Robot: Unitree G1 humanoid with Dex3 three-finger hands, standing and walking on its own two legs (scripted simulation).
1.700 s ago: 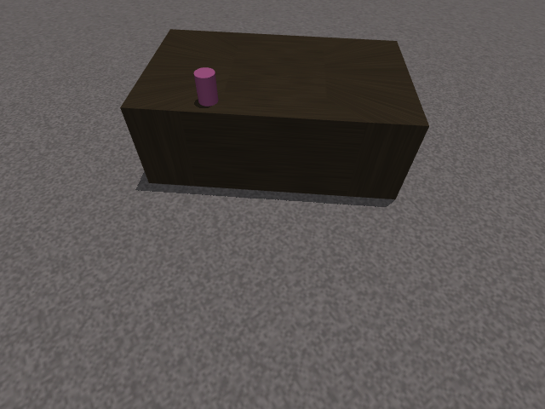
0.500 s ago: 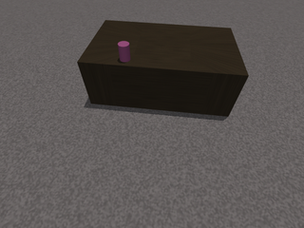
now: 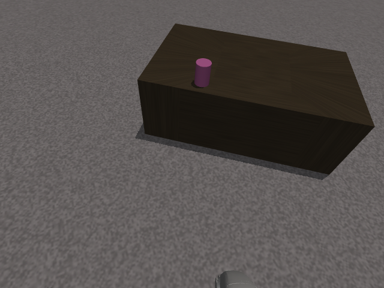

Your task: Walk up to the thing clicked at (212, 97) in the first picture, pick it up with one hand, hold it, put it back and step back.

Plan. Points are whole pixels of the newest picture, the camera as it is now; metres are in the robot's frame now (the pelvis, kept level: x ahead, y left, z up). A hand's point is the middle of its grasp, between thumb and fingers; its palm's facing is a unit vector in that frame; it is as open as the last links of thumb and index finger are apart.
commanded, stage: walk up
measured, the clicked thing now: (202, 73) +1.17 -0.12 -0.26
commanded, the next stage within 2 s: none
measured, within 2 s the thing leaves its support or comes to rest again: neither
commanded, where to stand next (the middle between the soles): +0.50 +0.09 m, yaw +1 degrees
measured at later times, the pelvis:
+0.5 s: pelvis +0.19 +0.03 +0.00, yaw +5 degrees
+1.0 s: pelvis +0.37 +0.14 +0.01, yaw +5 degrees
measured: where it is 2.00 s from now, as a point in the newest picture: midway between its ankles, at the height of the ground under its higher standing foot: (159, 245)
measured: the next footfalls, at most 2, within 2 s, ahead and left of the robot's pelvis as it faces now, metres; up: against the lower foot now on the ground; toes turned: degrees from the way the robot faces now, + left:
right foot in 0.20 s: +0.24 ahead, -0.12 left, +0.00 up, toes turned -3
left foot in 0.62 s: +0.37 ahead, +0.21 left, +0.00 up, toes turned +9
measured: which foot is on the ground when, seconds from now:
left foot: down 0.00-0.22, up 0.24-0.60, down 0.62-1.00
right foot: up 0.00-0.18, down 0.20-0.66, up 0.68-1.00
